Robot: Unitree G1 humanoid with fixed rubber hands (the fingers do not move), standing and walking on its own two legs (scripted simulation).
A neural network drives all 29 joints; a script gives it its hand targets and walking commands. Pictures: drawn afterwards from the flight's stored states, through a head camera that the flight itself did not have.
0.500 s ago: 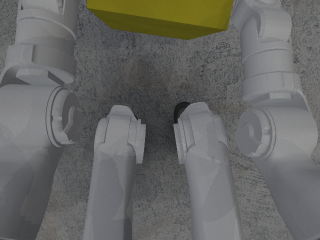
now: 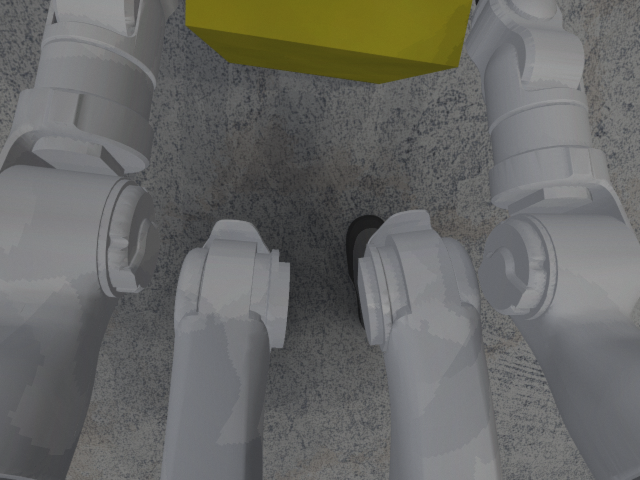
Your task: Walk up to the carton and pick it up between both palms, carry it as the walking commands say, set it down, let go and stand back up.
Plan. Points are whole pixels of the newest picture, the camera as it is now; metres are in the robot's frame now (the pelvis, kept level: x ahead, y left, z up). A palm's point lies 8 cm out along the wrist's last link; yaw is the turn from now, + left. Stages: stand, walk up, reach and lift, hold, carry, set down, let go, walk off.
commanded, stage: set down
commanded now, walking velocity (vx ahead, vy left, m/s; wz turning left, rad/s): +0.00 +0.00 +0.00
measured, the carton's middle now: out of the picture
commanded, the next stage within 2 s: none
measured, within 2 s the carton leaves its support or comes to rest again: rests again in 0.36 s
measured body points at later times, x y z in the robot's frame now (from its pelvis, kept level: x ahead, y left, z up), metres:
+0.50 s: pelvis +0.00 +0.00 -0.01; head +0.37 +0.00 +0.23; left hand +0.58 +0.12 -0.18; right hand +0.54 -0.18 -0.19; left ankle +0.10 +0.10 -0.35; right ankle +0.13 -0.12 -0.35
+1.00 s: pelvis +0.01 +0.00 -0.02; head +0.37 +0.01 +0.23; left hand +0.59 +0.12 -0.19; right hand +0.54 -0.18 -0.19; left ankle +0.10 +0.10 -0.35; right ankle +0.13 -0.12 -0.35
